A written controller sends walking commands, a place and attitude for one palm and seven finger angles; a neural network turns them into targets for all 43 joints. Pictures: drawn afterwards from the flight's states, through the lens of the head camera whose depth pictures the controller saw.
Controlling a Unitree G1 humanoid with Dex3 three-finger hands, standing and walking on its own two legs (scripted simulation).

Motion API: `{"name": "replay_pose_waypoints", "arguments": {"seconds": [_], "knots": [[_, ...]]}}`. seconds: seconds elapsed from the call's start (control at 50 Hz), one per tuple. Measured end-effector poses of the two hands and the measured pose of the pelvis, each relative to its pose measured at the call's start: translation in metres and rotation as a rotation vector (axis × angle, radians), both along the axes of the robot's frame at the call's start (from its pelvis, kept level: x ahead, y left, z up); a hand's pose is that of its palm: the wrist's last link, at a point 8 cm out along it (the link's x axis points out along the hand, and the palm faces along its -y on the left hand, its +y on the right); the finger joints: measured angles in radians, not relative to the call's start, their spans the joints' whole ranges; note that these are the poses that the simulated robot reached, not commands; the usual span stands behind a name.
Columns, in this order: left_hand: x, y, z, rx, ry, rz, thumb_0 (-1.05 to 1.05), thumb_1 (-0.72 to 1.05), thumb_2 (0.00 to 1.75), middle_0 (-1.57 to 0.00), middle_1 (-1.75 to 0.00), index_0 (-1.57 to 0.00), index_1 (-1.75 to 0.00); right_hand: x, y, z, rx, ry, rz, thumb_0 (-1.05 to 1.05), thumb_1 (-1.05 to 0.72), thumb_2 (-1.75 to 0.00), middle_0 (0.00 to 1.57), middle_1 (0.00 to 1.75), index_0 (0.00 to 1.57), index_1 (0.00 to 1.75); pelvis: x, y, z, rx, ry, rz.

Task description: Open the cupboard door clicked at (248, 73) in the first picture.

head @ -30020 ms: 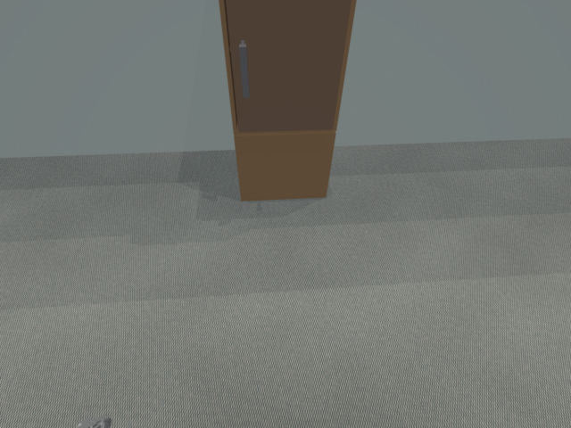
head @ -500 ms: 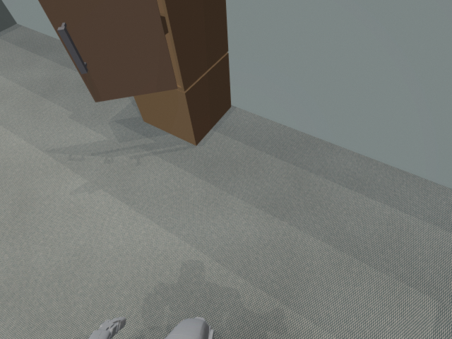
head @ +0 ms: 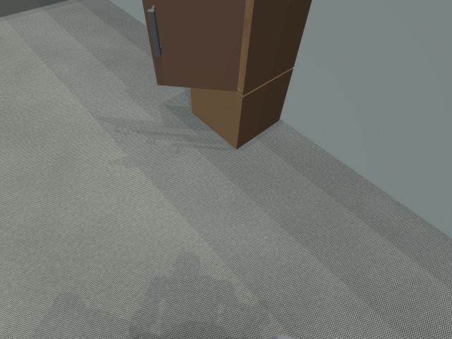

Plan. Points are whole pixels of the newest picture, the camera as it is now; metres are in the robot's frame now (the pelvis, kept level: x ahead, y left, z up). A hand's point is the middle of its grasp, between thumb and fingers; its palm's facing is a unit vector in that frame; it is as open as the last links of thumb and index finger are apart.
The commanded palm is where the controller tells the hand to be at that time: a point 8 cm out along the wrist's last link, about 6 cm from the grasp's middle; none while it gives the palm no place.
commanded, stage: take the last steps up to it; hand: left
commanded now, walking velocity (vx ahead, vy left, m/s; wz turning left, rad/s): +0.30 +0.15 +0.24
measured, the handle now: (156, 31) +1.14 +0.38 -0.08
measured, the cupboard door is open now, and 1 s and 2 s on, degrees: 43 43 43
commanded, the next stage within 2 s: come to a stop and stand still in 1.54 s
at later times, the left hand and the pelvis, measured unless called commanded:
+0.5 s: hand out of the picture +0.02 +0.14 -0.15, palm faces +0.23 -0.96 -0.18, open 7.4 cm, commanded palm none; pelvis +0.11 +0.00 +0.01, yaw +9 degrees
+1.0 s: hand (127, 218) +0.37 +0.27 -0.15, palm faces +0.12 -0.96 -0.23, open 7.4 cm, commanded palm none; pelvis +0.28 +0.07 +0.00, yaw +6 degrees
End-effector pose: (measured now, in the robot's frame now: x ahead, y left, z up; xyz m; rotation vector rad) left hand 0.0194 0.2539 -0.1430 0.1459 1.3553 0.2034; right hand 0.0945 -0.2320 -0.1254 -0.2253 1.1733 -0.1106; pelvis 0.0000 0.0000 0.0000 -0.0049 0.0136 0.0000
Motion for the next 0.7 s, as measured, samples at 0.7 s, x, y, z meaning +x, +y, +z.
{"name": "replay_pose_waypoints", "arguments": {"seconds": [0.7], "knots": [[0.032,-0.001,-0.017,-0.1,0.279,0.253,0.01,0.9,0.89,-0.2,-0.3,-0.2,-0.3,0.225,0.089,-0.029,0.048,-0.026,0.174,0.0,-0.91,-0.9,0.2,0.29,0.19,0.3,0.183,0.062,-0.023,0.032,-0.002,0.162]]}}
